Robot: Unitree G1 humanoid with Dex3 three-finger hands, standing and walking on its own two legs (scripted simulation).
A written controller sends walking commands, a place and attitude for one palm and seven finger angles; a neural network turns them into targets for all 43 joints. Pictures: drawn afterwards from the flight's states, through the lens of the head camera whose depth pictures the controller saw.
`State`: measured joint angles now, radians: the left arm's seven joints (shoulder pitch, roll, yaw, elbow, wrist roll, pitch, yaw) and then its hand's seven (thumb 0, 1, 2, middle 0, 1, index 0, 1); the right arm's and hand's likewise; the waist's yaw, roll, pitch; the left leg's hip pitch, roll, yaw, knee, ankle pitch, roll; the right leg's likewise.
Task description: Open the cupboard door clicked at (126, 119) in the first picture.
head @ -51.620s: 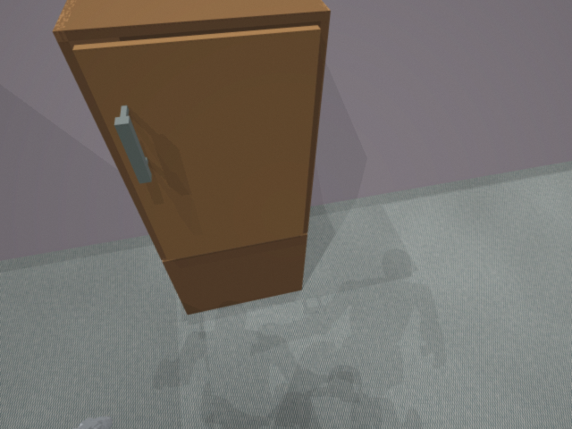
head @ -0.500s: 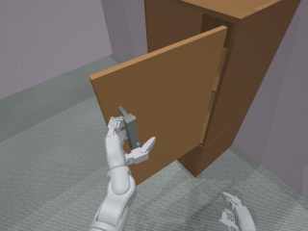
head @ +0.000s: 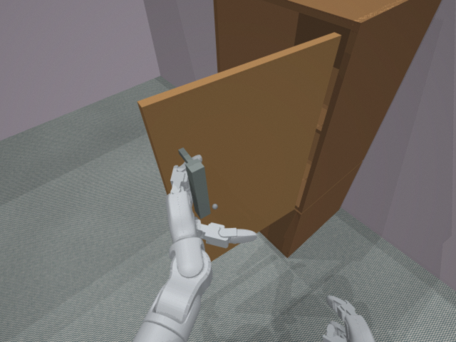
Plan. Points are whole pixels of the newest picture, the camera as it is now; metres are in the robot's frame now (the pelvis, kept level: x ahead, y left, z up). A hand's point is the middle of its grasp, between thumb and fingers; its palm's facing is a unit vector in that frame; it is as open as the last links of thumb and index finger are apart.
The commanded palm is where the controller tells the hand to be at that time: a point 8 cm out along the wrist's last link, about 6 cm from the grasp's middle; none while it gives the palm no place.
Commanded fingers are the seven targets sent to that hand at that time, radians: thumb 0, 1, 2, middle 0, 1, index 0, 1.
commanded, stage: slide the hand sideways off the handle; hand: left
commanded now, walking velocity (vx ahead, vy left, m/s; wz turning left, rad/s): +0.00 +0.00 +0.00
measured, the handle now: (193, 183) +0.37 +0.09 +0.08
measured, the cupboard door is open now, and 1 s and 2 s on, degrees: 83 86 86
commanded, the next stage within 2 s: draw the hand back to the body in 1.26 s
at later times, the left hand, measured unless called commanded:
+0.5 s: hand (206, 230) +0.28 +0.05 +0.08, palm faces -0.16 -0.99 -0.01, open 16.3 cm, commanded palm +0.25 +0.11 +0.08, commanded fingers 0.00 -0.50 0.30 -0.15 -0.30 -0.15 -0.30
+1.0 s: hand (172, 251) +0.25 +0.10 +0.08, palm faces -0.11 -0.99 -0.04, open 16.3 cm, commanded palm +0.22 +0.17 +0.08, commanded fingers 0.00 -0.50 0.30 -0.15 -0.30 -0.15 -0.30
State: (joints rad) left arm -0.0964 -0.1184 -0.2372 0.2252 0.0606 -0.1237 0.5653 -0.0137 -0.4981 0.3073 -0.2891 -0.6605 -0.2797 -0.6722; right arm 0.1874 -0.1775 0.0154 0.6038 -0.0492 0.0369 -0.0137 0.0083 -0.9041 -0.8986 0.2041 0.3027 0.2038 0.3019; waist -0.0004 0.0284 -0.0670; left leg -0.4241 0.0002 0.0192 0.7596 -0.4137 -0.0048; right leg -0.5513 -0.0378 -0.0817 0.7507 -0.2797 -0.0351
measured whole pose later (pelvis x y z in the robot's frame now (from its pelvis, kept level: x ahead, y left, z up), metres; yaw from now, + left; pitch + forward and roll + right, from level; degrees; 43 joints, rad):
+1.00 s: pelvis +0.03 +0.00 -0.01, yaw +0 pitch +7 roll +0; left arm 0.39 0.14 -0.10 -0.25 -0.12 -0.16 -0.09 -0.02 -0.50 0.30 -0.17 -0.31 -0.17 -0.31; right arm 0.26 -0.22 0.04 0.46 0.01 -0.13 -0.03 0.01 -0.90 -0.90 0.20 0.30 0.20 0.30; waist 0.01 0.04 -0.08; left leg -0.47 0.01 0.01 0.85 -0.50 0.00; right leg -0.60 -0.04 -0.09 0.84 -0.36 -0.03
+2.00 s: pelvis +0.03 +0.03 +0.01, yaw +0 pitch +1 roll -2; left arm 0.52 0.29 0.14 -0.43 -0.10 -0.04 0.00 -0.01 -0.35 0.37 -0.16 -0.30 -0.16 -0.30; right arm 0.26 -0.22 0.05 0.52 0.02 -0.21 -0.09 0.01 -0.90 -0.90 0.21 0.30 0.21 0.30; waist 0.04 0.05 -0.05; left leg -0.28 0.00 0.01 0.71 -0.45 0.03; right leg -0.39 -0.03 -0.09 0.66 -0.29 0.01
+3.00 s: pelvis +0.04 +0.02 +0.03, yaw -1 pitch -4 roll -1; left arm 0.46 0.33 0.34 -0.37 -0.05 -0.10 0.12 0.01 0.88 0.90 -0.21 -0.30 -0.21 -0.30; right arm 0.20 -0.22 0.01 0.66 0.00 -0.15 -0.07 0.01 -0.90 -0.90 0.21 0.30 0.20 0.30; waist 0.07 0.07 0.02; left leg -0.02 0.01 0.03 0.41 -0.31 0.02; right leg -0.14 -0.01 -0.07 0.40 -0.18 0.00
